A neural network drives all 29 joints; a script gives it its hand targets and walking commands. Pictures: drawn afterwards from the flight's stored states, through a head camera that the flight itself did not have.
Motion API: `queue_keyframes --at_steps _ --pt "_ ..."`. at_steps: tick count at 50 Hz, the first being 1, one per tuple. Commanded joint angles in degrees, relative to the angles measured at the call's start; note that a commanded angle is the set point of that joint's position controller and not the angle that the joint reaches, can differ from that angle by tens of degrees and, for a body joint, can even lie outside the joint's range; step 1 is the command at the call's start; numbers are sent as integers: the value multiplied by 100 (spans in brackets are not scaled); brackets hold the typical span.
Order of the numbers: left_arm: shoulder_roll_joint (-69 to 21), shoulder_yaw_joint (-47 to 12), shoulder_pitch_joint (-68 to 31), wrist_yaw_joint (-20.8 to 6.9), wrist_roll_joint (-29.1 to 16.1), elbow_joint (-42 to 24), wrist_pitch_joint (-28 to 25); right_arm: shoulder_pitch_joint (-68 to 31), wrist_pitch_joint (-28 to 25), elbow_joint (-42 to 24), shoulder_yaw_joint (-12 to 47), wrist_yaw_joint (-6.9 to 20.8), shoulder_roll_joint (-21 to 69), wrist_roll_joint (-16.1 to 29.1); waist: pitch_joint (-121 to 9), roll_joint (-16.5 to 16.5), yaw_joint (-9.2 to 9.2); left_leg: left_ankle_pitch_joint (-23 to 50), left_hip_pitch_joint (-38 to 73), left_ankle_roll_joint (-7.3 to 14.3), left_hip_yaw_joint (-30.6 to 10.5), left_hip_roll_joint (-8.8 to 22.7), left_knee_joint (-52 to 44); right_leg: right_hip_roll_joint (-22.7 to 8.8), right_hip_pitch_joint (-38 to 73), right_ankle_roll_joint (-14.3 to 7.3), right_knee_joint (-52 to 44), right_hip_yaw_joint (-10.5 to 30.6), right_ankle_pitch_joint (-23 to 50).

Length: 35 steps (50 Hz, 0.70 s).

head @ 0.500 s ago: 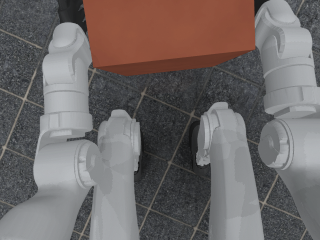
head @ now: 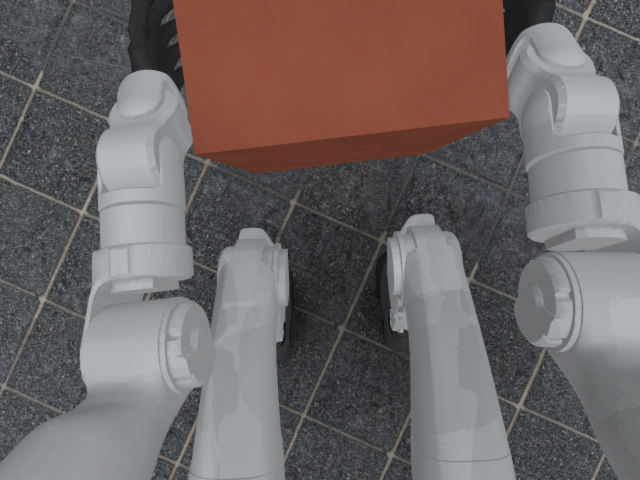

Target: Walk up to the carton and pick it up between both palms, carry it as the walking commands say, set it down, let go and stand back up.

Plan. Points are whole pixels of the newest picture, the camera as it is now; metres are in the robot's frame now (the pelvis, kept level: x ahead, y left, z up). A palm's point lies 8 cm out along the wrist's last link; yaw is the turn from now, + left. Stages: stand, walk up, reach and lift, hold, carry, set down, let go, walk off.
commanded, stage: reach and lift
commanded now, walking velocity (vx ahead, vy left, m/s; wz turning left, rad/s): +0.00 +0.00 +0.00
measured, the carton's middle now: (336, 82) +0.52 -0.03 -0.13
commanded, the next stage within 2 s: none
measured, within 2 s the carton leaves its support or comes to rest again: neither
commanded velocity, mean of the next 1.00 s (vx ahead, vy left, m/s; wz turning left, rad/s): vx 0.00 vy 0.00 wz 0.00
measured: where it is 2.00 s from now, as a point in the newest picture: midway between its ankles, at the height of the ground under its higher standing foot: (336, 324)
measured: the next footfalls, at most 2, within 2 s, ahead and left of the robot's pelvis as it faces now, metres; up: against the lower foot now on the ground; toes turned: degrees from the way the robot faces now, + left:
none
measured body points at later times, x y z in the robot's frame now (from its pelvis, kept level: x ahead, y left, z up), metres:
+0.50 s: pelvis +0.02 +0.00 +0.06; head +0.28 -0.01 +0.43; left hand +0.53 +0.15 +0.01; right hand +0.54 -0.20 +0.03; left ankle +0.16 +0.11 -0.46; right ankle +0.17 -0.14 -0.46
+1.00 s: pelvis +0.08 +0.00 +0.14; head +0.17 +0.00 +0.58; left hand +0.51 +0.15 +0.16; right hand +0.49 -0.21 +0.16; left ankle +0.16 +0.11 -0.46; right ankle +0.17 -0.14 -0.46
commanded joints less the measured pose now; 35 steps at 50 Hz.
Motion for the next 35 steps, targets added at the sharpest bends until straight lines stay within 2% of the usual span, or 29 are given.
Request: queue_keyframes --at_steps 1,2,3,4,5,6,7,8,12,13,14,15,17,18,19,20,22,23,24,26,27,28,29,30,31,32,33,34,35 --pt "-5886 -4410 -5375 -1709 -1307 -1778 -196 -3617 104 -2014 2910 1493 6617 414 -14388 35 -484 669 3546 9 511 -494 -2062 1037 4160 -133 -2032 -307 1084" --pt "-5730 -3988 -5495 -1722 -1132 -959 -177 -3695 146 -1172 2740 1470 6821 441 -13389 -47 -305 41 2870 82 496 -505 -2119 1010 3661 -91 -2042 -211 273" --pt "-5991 -4018 -4970 -1729 -1166 -811 -146 -3733 142 -1643 2901 1454 6794 493 -13528 -24 -149 171 3240 114 543 -462 -2152 948 4004 -99 -2146 -113 324" --pt "-5665 -4100 -5541 -1746 -1215 -1159 -167 -3642 219 -1209 2719 1511 6799 350 -13601 -233 -342 -89 3119 95 597 -462 -2106 1015 4076 -134 -2345 -123 107" --pt "-5745 -3687 -5127 -1868 -968 -86 -108 -3543 266 -487 2435 1489 7015 146 -12260 -434 -305 -691 2262 168 458 -421 -2266 907 3531 -102 -2313 -67 -549" --pt "-5890 -3761 -5458 -1883 -1052 -691 -112 -3755 281 -1085 2620 1576 7023 322 -12931 -140 -234 -556 2880 170 592 -457 -2283 992 3830 -154 -2366 -125 -442" --pt "-5513 -3308 -5400 -1932 -861 -45 -137 -3503 328 -364 2438 1571 7152 113 -11827 -427 -98 -872 1979 239 659 -464 -2258 898 3732 -77 -2546 116 -864" --pt "-5687 -3474 -5151 -1981 -928 -400 -99 -3933 295 -1108 2599 1577 7158 311 -12606 -616 -320 -781 2959 288 469 -464 -2625 960 3838 -30 -2520 -231 -655" --pt "-6091 -3640 -4976 -1917 -905 -392 -57 -3263 332 -478 2401 1738 7061 266 -12463 60 -178 -577 3419 101 442 -336 -2717 894 3713 -167 -2636 -144 -308" --pt "-6115 -3588 -4754 -1923 -752 -244 -24 -3517 317 -733 2515 1750 7069 281 -12750 46 23 -483 3415 126 476 -392 -2742 936 3887 -155 -2629 -149 -210" --pt "-6133 -3515 -4840 -1980 -862 -236 -30 -3430 342 -1034 2613 1730 7203 315 -13031 -275 -190 -336 3645 188 517 -428 -2815 957 4323 -74 -2781 -161 -178" --pt "-6143 -3493 -4272 -2015 -755 95 -17 -3360 330 -858 2606 1724 7117 310 -12508 -66 56 -366 3402 151 457 -360 -2951 910 3913 -79 -2677 -243 -159" --pt "-6167 -3553 -4466 -1985 -824 -211 -73 -2978 308 -1008 2605 1742 7253 245 -12878 -461 -240 -74 3360 108 485 -383 -2806 981 4392 -66 -2817 -227 239" --pt "-6216 -3193 -4356 -2015 -585 249 -65 -2773 328 -342 2272 1810 7140 80 -11932 -223 -306 -606 3062 144 422 -356 -2976 885 4016 -131 -2997 -86 -358" --pt "-6382 -3559 -4117 -2001 -686 -84 -115 -2617 282 -520 2460 1861 7354 146 -12290 -260 -40 -257 3485 123 359 -328 -3100 925 3968 -139 -2890 -291 76" --pt "-6115 -3407 -4432 -2029 -630 -172 -106 -2297 310 19 2116 1900 7263 -44 -11971 -59 -266 -314 3356 28 388 -326 -3054 905 3983 -200 -2997 -160 107" --pt "-6471 -4050 -4481 -1989 -1011 -1315 -250 -2185 201 -1317 2816 1829 7302 171 -13821 -145 -308 1003 4128 -47 493 -425 -2890 1018 5121 -145 -2892 -196 1393" --pt "-6376 -4062 -4169 -1937 -941 -1167 -252 -2036 161 -867 2739 1811 7278 280 -13347 104 -149 1080 4240 -41 419 -388 -3054 1016 4697 -174 -2909 -159 1362" --pt "-6215 -4065 -3962 -1926 -886 -1500 -357 -1214 218 -612 2689 1861 7508 0 -12955 -254 -417 1234 4164 -55 252 -369 -3081 1046 4510 -165 -2864 -269 1606" --pt "-6447 -4398 -4054 -1937 -945 -1528 -306 -1719 99 -1365 2783 1852 7239 31 -13451 -27 -464 1192 4528 -104 286 -375 -3120 1082 4670 -260 -2986 -140 1549" --pt "-6571 -4504 -3727 -1878 -1066 -1801 -331 -1855 34 -1912 3070 1791 7438 355 -13911 -151 -231 1759 5078 -75 236 -411 -3301 1134 5314 -169 -3017 -228 2099" --pt "-6598 -4724 -3647 -1811 -1100 -1933 -308 -1695 9 -2174 3166 1731 7165 305 -14246 -15 -376 2218 5056 -109 318 -471 -3139 1124 5742 -220 -3100 -46 2606" --pt "-6470 -4373 -2965 -1855 -885 -1167 -264 -1591 -8 -2110 3145 1666 6971 72 -13489 -233 -234 1829 4112 -70 324 -489 -3118 1083 5690 -180 -3055 28 2383" --pt "-6657 -4522 -2837 -1829 -949 -1086 -259 -1513 -27 -1881 3178 1696 7126 247 -13112 -103 -12 1756 4554 -93 200 -447 -3386 1068 5176 -127 -3005 -97 2099" --pt "-6546 -4220 -2978 -1824 -807 -859 -299 -1723 -80 -1899 3015 1691 6813 44 -12688 -91 -170 1334 4302 -68 122 -405 -3366 1063 4767 -176 -3042 -57 1604" --pt "-6659 -4498 -2767 -1848 -915 -1275 -282 -1979 -65 -2522 3327 1710 6926 207 -13217 -85 25 1549 4780 -71 212 -451 -3519 1066 5467 -180 -3256 -70 1790" --pt "-6473 -4110 -2134 -1892 -639 -301 -259 -1211 59 -1323 3078 1710 7153 -109 -11169 -447 65 963 3883 2 167 -371 -3618 975 4692 -137 -3387 20 1190" --pt "-6619 -4352 -2596 -1841 -706 -908 -237 -1398 55 -1659 3032 1755 7275 23 -11578 -162 -23 970 4420 -4 231 -395 -3750 1072 4947 -153 -3496 -36 1262" --pt "-6437 -4106 -2747 -1842 -663 -713 -224 -787 181 -675 2634 1839 7301 -209 -10758 -123 -92 639 4021 -38 281 -379 -3793 1016 4766 -220 -3698 79 938"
